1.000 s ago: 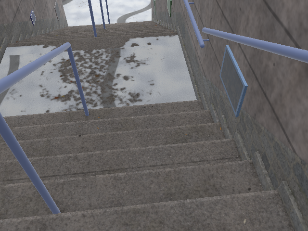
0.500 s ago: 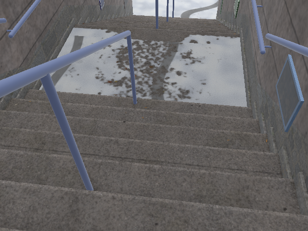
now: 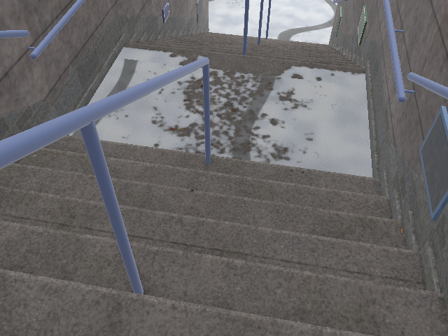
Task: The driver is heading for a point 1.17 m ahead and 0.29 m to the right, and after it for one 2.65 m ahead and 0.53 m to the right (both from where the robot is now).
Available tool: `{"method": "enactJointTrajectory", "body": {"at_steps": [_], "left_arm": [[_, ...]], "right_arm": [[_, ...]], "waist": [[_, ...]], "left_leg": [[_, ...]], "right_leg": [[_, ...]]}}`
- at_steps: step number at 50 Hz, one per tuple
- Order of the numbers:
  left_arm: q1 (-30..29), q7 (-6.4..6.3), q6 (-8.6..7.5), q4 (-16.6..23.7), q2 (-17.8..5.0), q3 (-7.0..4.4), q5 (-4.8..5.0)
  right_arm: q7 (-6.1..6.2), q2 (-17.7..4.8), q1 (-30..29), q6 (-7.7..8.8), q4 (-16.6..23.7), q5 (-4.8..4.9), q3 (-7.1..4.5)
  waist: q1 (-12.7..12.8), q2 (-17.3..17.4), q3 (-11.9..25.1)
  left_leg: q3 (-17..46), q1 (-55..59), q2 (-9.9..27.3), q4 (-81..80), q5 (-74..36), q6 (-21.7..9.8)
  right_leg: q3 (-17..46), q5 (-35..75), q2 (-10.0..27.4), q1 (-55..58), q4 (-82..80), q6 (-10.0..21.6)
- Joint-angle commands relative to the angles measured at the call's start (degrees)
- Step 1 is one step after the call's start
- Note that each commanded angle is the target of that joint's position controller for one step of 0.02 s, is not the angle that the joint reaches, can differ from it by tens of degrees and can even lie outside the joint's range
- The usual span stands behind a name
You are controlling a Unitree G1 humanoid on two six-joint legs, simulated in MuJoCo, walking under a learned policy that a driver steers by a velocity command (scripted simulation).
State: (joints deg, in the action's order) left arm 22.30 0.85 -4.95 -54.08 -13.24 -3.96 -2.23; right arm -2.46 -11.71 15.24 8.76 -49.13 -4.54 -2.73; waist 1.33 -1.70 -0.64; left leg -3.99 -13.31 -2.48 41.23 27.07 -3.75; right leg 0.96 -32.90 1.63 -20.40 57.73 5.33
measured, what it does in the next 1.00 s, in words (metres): goes down, turning right: right foot 0.17 m lower, then left foot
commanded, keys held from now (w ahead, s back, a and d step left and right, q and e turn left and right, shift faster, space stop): no key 0.04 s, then e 0.66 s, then w+e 0.10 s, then w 0.20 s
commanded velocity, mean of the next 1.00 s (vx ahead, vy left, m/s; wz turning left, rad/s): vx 0.11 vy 0.00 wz -0.39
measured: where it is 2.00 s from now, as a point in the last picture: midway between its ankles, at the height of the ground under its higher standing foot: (287, 328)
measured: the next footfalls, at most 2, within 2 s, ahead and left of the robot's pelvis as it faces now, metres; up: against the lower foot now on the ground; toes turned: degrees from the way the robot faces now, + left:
right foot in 0.36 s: +0.27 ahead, -0.14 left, -0.17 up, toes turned -12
left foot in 0.86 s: +0.31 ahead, +0.06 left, -0.17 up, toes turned -25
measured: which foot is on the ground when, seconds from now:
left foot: down 0.00-0.38, up 0.40-0.84, down 0.86-1.00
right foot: up 0.00-0.34, down 0.36-0.86, up 0.88-1.00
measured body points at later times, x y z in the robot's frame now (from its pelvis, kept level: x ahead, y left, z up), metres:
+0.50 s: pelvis +0.17 -0.05 -0.15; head +0.18 -0.07 +0.30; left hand +0.26 +0.20 -0.28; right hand +0.19 -0.30 -0.29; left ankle +0.13 +0.11 -0.64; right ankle +0.23 -0.13 -0.88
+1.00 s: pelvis +0.29 -0.02 -0.15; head +0.30 -0.03 +0.30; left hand +0.48 +0.17 -0.28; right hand +0.23 -0.28 -0.28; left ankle +0.28 +0.07 -0.88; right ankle +0.28 -0.17 -0.80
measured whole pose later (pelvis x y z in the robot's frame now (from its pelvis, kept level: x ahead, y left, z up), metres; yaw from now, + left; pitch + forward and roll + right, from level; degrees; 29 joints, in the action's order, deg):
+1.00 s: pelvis +0.29 -0.02 -0.15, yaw -25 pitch +6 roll +1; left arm 17.9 2.1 -5.0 -47.9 -14.0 -2.2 -4.1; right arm -2.5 -13.3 21.6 5.5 -45.2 -4.2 -2.4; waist -1.9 -0.5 5.8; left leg -1.8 -16.3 -4.4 31.5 21.0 -4.3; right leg 9.5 -12.4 -4.9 -44.2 67.7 2.8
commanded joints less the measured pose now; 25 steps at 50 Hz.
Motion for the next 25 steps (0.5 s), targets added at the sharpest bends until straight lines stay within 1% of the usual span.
{"method": "enactJointTrajectory", "body": {"at_steps": [1, 2, 3, 4, 5, 6, 7, 8, 9, 10, 11, 12, 13, 14, 15, 16, 17, 18, 19, 20, 21, 22, 23, 24, 25], "left_arm": [[-22.70, 0.90, -2.53, 13.66, -4.10, -0.09, 0.63], [-17.51, 0.62, -2.04, 11.68, -5.47, -0.36, -0.63], [-10.79, 0.79, -1.03, 8.99, -3.24, 0.65, -2.32], [-7.00, 1.59, 0.00, 6.47, -0.72, 1.32, -3.42], [-4.67, 3.01, 0.50, 4.58, -0.37, 1.98, -5.22], [-6.10, 4.12, 0.91, 3.82, -0.58, 1.65, -4.53], [-7.52, 4.88, 0.86, 4.23, -0.93, 2.00, -3.41], [-8.18, 5.18, 0.96, 4.44, -1.26, 1.77, -3.04], [-8.52, 4.89, 0.98, 4.50, -2.86, 1.30, -2.83], [-10.89, 4.15, 1.08, 5.24, -4.17, 1.00, -3.06], [-15.74, 3.71, 1.30, 6.54, -4.76, 1.13, -3.09], [-18.95, 3.41, 1.34, 7.75, -2.69, 1.94, -3.35], [-19.96, 3.41, 1.66, 8.36, -1.96, 2.51, -3.51], [-21.58, 3.06, 2.05, 8.19, -1.66, 2.68, -3.25], [-20.89, 2.75, 2.16, 8.04, -1.72, 2.67, -3.34], [-17.94, 2.11, 1.64, 5.80, -2.50, 2.33, -2.31], [-9.00, 0.87, 1.19, 3.41, -4.47, 1.46, -1.34], [3.63, -0.43, -0.03, 0.34, -8.68, -0.67, 0.22], [17.29, -0.44, 0.88, -1.53, -15.46, -3.29, -0.15], [18.47, 0.57, 1.58, -0.27, -16.96, -3.26, -1.82], [15.78, 0.70, 1.26, 0.99, -15.75, -3.38, -2.88], [8.87, 1.07, 0.82, 3.68, -16.34, -3.24, -1.97], [2.13, 1.95, 0.70, 4.77, -12.24, -1.26, -1.96], [-0.20, 2.61, 0.54, 5.68, -8.83, 0.22, -1.94], [-3.18, 1.57, -0.75, 6.88, -2.86, 2.47, -0.69]], "right_arm": [[-0.15, -11.95, 19.99, 0.46, -5.35, 0.28, -3.40], [0.40, -8.12, 14.99, -0.47, -4.73, 1.44, -2.11], [1.25, -3.16, 9.01, -1.46, -3.74, 0.53, -0.54], [1.62, 1.72, 6.36, -2.37, -2.30, 0.84, 1.01], [2.72, 5.47, 1.14, -2.23, 1.32, 0.45, 3.13], [3.40, 2.36, 2.40, -2.45, 0.99, 1.19, 2.76], [3.86, -1.64, 1.06, -1.97, 1.48, 0.13, 2.23], [3.79, -4.71, 2.78, -1.58, 0.44, -0.77, 2.00], [3.60, -4.46, 4.73, -1.43, -1.03, -1.12, 2.31], [3.53, -2.98, 9.04, -1.35, -3.63, -0.09, 3.18], [3.72, -2.19, 14.34, -1.48, -5.66, 0.94, 3.56], [3.67, -1.53, 16.64, -1.96, -6.20, 0.90, 4.02], [3.92, -3.49, 15.70, -2.57, -5.84, 0.94, 3.43], [4.26, -3.68, 16.71, -3.35, -6.77, 0.43, 3.38], [4.22, -3.77, 16.44, -4.05, -6.50, 0.56, 3.16], [3.66, -4.35, 15.17, -4.71, -5.89, 0.50, 2.87], [2.23, -7.36, 12.12, -4.90, -6.04, -0.37, 1.52], [0.21, -8.74, 7.61, -5.10, -3.35, -0.76, 1.61], [-2.70, -3.96, 11.43, -4.63, -3.05, -0.86, 2.89], [-4.72, -2.82, 9.55, -5.12, 2.14, 0.80, 3.25], [-3.53, -6.03, 0.63, -5.38, 6.52, 3.80, 2.48], [-1.05, -6.57, -4.01, -4.93, 11.95, 4.95, 2.63], [0.94, -6.24, -0.93, -4.95, 10.20, 3.00, 3.23], [2.63, -5.17, 4.06, -5.38, 9.00, 2.04, 3.32], [3.38, -1.84, 10.45, -6.22, 6.55, 0.60, 4.16]], "waist": [[-10.66, 3.58, -4.99], [-6.66, 0.85, -2.14], [-2.48, 2.32, -2.79], [-0.28, 4.80, -2.87], [0.18, 4.83, -1.51], [-0.69, 6.89, -0.57], [-0.95, 1.89, 1.61], [-0.64, 2.19, 1.47], [-0.53, 2.82, -0.10], [-1.83, 4.37, -2.68], [-4.72, 3.48, -5.19], [-6.14, 4.61, -4.62], [-6.62, 4.30, -5.84], [-7.78, 3.25, -6.11], [-7.85, 3.37, -6.75], [-7.05, 2.55, -6.68], [-3.16, 2.17, -3.65], [3.16, -1.85, 0.70], [7.64, -12.85, 14.72], [7.54, -14.96, 30.94], [9.46, -4.52, 21.88], [6.34, -2.34, 13.38], [1.28, 4.34, 5.52], [-3.22, 1.30, 0.11], [-6.10, 0.04, -3.35]], "left_leg": [[29.55, 29.09, 24.96, -14.61, -49.56, -17.65], [22.31, 23.83, 20.78, -11.58, -47.02, -14.52], [17.01, 15.26, 18.61, -10.30, -46.45, -11.28], [12.06, 3.04, 14.81, -9.17, -48.92, -9.34], [7.76, -4.92, 10.81, -10.45, -36.07, -6.33], [5.09, -8.66, 8.44, -7.80, -30.65, -6.30], [0.83, -17.30, 5.49, -3.19, -20.09, -4.10], [-0.33, -23.81, 4.54, -2.40, -15.55, -2.57], [1.17, -26.02, 6.19, -2.29, -12.39, -2.69], [4.98, -20.41, 10.29, -0.23, -13.28, -3.64], [8.88, -10.05, 13.64, 3.38, -14.35, -3.88], [11.17, -7.03, 14.38, 5.33, -17.64, -4.59], [14.12, -1.88, 16.27, 7.52, -19.04, -5.15], [15.39, 0.48, 17.12, 9.83, -17.72, -5.71], [15.18, -0.29, 16.99, 11.02, -18.42, -6.13], [13.20, -4.54, 16.22, 13.15, -18.95, -5.85], [8.86, -7.62, 12.73, 21.00, -22.28, -3.66], [3.69, -15.62, 9.69, 33.77, -30.43, -1.85], [0.05, -33.09, 3.83, 63.14, -5.96, 4.85], [1.31, -43.09, 1.21, 82.65, 28.96, 7.84], [3.76, -53.23, 1.82, 82.52, 26.64, 8.56], [5.06, -55.96, 3.16, 77.22, 22.36, 7.96], [7.89, -48.53, 6.42, 70.27, 13.58, 5.33], [7.85, -39.39, 6.80, 67.33, 8.97, 4.57], [8.95, -31.49, 8.66, 57.07, -6.81, 3.79]], "right_leg": [[6.33, -3.22, -1.40, -45.74, 17.24, -2.47], [3.65, 2.18, 1.61, -41.41, 14.30, -3.08], [4.38, 11.48, 4.17, -36.43, 8.80, -2.34], [1.25, 18.86, 3.25, -26.96, 8.51, -2.92], [3.66, 40.71, 4.62, -20.90, -3.17, -2.85], [1.22, 51.27, 3.82, -17.11, -5.31, -3.00], [1.08, 69.20, 3.85, -7.54, -13.54, -2.07], [-1.50, 72.56, 1.74, 0.15, -14.38, -1.96], [-3.15, 67.84, 0.91, 3.02, -15.48, -2.81], [-2.50, 60.16, 1.89, -2.35, -18.00, -4.12], [-0.58, 55.00, 3.94, -11.82, -24.83, -4.67], [-0.14, 52.40, 4.61, -12.56, -26.17, -4.69], [0.17, 50.01, 5.26, -16.92, -29.88, -4.37], [-0.07, 51.41, 5.86, -18.26, -31.78, -4.03], [-2.43, 48.74, 4.99, -15.13, -33.76, -3.73], [-4.94, 47.45, 3.70, -7.36, -34.26, -4.04], [-5.39, 48.09, 1.78, 5.80, -36.11, -3.10], [-10.14, 54.48, -1.25, 23.58, -37.77, -1.54], [0.17, 88.63, 7.72, 52.63, -24.15, 12.38], [14.88, 95.58, 19.49, 66.31, -19.93, 22.50], [21.30, 85.36, 21.07, 56.70, -24.29, 20.53], [24.82, 60.48, 23.37, 40.18, -29.10, 20.26], [19.79, 40.90, 21.22, 19.11, -32.87, 15.96], [18.84, 34.79, 19.87, 0.61, -36.59, 16.35], [15.20, 27.09, 13.41, -12.93, -40.42, 13.28]]}}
